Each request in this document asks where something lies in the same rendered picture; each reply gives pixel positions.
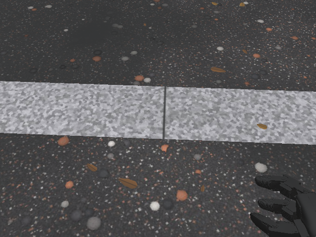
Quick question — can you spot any right robot hand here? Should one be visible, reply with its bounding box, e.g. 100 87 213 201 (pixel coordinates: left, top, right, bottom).
250 174 316 237

